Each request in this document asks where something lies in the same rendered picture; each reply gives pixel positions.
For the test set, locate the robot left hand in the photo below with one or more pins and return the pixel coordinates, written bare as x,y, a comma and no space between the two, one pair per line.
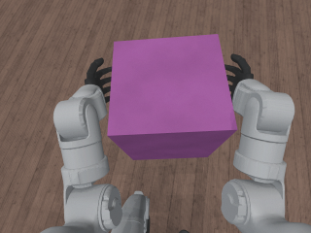
93,77

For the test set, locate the robot left upper arm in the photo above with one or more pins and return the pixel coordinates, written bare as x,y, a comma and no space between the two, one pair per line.
93,209

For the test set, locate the robot left thigh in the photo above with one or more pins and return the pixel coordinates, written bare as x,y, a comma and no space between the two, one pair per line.
135,211

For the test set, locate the right robot forearm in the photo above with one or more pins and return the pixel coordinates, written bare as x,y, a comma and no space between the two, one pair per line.
267,119

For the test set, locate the robot right hand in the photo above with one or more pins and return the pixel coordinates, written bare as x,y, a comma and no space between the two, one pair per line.
240,74

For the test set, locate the robot right upper arm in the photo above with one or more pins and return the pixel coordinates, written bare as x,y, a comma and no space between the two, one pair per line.
255,207

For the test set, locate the robot left shin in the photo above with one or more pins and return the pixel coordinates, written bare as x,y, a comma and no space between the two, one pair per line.
145,222

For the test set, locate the left robot forearm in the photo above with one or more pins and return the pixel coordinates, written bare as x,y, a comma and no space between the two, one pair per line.
76,122

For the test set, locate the carton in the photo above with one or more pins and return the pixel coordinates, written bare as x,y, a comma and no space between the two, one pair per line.
169,97

